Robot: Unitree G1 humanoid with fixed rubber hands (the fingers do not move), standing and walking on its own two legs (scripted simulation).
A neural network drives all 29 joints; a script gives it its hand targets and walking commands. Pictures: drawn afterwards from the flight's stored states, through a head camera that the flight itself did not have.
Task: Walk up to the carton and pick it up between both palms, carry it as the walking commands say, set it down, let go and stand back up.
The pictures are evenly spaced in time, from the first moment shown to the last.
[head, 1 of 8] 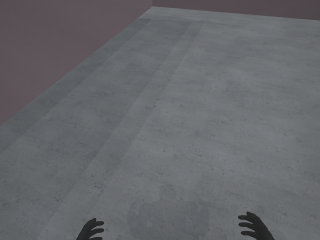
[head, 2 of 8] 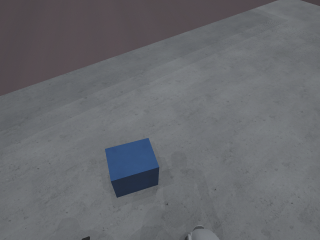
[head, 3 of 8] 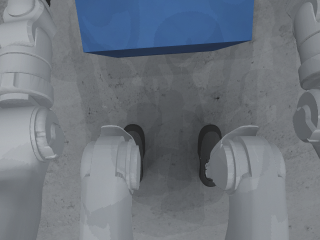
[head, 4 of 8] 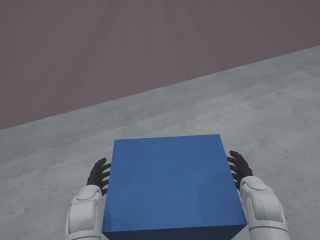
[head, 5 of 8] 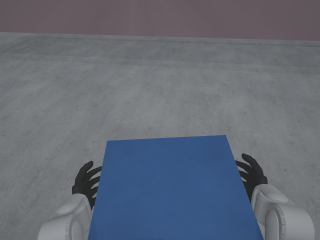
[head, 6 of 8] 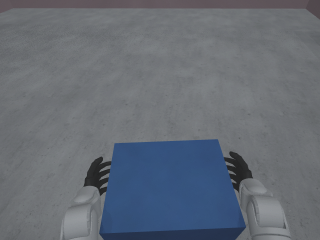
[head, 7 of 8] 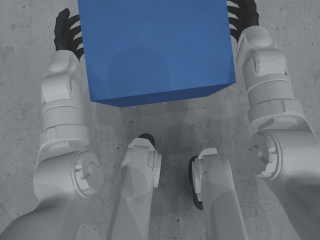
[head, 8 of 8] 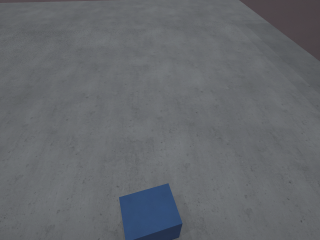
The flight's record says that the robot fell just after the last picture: no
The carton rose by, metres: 0.68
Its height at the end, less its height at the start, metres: +0.00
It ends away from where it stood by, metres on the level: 1.58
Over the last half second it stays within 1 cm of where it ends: yes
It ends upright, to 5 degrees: yes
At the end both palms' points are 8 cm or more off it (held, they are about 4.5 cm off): yes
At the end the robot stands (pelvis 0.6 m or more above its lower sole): yes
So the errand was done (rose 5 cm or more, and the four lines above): yes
